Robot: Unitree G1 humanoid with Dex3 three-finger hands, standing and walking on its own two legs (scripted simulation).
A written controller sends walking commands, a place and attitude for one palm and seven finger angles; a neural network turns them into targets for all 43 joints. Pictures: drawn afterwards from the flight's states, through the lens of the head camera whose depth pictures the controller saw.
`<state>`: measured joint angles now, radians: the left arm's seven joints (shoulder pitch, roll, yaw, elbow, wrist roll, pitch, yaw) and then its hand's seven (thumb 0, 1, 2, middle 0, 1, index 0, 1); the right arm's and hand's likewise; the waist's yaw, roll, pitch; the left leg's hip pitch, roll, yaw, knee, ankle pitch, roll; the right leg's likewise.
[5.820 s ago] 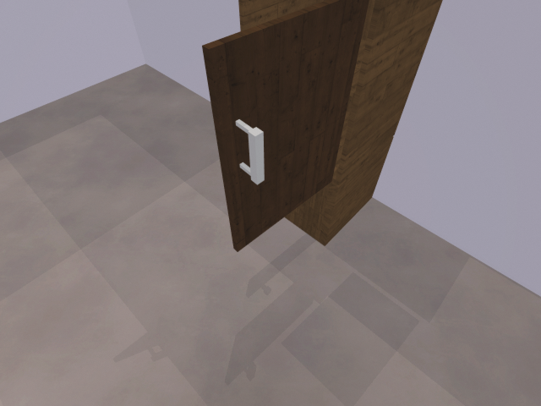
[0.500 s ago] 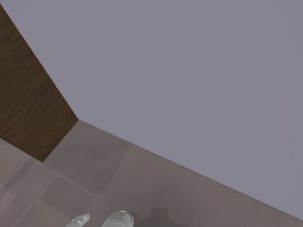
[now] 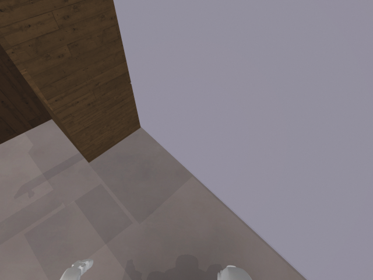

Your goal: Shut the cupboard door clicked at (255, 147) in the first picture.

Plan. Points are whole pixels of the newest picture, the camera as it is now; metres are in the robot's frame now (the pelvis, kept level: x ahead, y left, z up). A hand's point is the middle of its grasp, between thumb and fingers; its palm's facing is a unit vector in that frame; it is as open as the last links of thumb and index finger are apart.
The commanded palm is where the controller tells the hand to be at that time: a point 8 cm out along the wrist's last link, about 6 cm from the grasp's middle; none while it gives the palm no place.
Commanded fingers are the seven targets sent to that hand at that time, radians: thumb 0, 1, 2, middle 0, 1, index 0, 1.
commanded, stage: turn to face it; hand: left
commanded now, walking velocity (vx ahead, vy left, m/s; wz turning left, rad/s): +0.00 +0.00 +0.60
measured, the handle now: out of the picture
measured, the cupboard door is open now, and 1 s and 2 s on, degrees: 86 86 86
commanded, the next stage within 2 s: take the last steps up to it in 1.14 s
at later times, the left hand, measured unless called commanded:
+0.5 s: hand out of the picture +0.01 +0.17 -0.18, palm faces +0.34 -0.91 -0.24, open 7.3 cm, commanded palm none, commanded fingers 0.00 0.90 0.90 -0.20 -0.30 -0.20 -0.30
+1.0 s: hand out of the picture +0.04 +0.17 -0.16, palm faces +0.52 -0.81 -0.28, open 7.4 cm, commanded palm none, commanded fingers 0.00 0.90 0.90 -0.20 -0.30 -0.20 -0.30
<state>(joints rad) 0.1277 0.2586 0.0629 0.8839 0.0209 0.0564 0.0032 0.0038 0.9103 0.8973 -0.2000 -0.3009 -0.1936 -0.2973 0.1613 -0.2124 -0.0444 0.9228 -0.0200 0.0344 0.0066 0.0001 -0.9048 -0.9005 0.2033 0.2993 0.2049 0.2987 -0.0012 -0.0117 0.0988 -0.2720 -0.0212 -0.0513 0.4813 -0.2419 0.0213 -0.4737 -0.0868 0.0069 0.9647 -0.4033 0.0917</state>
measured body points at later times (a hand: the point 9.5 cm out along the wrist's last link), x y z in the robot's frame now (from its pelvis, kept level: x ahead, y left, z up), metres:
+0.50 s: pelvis +0.02 -0.04 -0.01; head +0.08 -0.01 +0.43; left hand -0.01 +0.22 -0.16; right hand +0.20 -0.25 -0.15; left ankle -0.02 +0.07 -0.73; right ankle +0.00 -0.16 -0.74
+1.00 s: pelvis +0.06 -0.06 -0.01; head +0.11 -0.05 +0.43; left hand +0.01 +0.21 -0.14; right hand +0.24 -0.24 -0.17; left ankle -0.01 +0.07 -0.74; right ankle +0.11 -0.16 -0.74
